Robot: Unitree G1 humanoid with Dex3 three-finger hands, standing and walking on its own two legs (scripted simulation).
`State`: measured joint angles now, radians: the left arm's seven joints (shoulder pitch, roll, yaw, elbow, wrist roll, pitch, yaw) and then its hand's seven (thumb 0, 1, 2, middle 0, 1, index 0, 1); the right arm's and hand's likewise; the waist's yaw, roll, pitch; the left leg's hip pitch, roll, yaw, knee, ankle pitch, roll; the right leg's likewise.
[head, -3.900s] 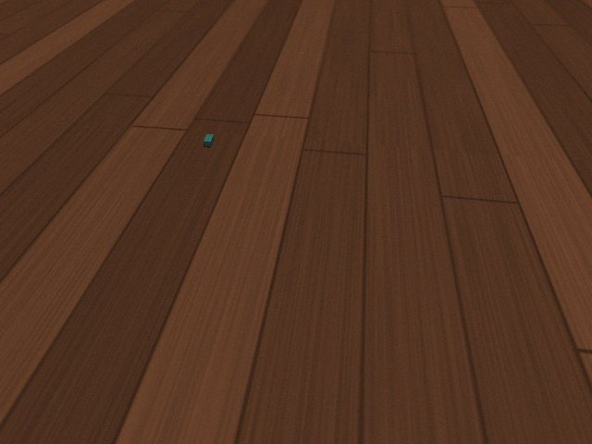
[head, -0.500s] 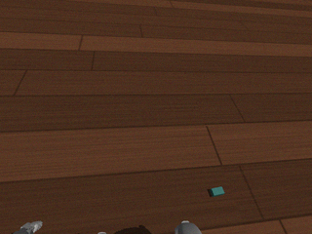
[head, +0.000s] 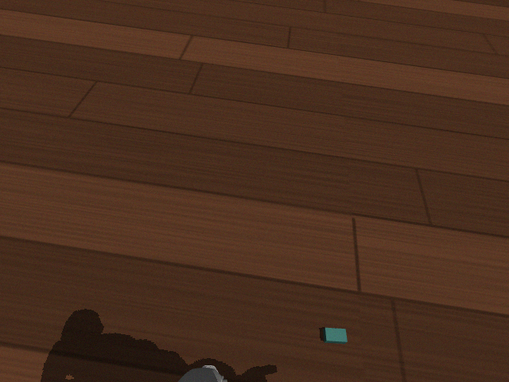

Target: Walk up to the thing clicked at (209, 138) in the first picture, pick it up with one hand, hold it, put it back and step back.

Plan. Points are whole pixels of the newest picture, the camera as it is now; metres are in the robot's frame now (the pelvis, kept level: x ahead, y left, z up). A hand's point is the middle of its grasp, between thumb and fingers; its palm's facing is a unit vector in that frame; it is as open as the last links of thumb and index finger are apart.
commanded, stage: walk up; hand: left
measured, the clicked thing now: (334, 335) +0.39 -0.31 -0.72
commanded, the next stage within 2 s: none
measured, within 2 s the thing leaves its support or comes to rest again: neither
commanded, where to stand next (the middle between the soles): +0.06 -0.57 m, yaw +6 degrees
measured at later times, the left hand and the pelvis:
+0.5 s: hand out of the picture +0.06 +0.01 -0.12, palm faces -0.05 -0.92 -0.39, open 7.4 cm; pelvis -0.02 -0.26 +0.00, yaw +0 degrees
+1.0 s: hand out of the picture +0.08 -0.17 -0.15, palm faces -0.03 -0.93 -0.36, open 7.4 cm; pelvis -0.02 -0.47 +0.00, yaw +1 degrees
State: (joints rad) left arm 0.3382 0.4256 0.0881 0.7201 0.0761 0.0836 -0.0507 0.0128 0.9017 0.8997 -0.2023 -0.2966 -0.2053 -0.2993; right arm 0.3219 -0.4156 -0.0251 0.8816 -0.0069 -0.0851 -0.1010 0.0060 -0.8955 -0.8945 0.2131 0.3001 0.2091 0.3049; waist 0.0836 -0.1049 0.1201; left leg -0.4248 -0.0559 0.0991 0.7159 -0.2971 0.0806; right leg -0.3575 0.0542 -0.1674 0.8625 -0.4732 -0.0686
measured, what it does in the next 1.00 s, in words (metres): steps to the right: right foot, then left foot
